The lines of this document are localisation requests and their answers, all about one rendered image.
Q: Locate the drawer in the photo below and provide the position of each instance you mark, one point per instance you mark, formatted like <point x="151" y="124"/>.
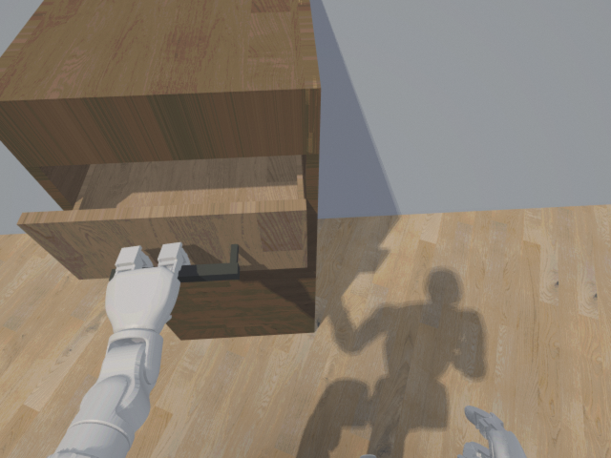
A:
<point x="206" y="204"/>

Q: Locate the robot left hand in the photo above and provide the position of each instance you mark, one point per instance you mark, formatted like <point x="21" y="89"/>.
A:
<point x="139" y="297"/>

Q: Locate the cabinet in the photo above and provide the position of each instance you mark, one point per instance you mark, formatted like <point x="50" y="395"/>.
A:
<point x="116" y="81"/>

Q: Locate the handle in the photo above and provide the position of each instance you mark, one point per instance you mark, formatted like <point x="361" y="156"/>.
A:
<point x="209" y="272"/>

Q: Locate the robot right hand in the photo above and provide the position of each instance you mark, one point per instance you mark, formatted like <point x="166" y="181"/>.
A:
<point x="502" y="443"/>

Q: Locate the left robot forearm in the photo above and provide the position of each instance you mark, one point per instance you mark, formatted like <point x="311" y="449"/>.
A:
<point x="118" y="404"/>

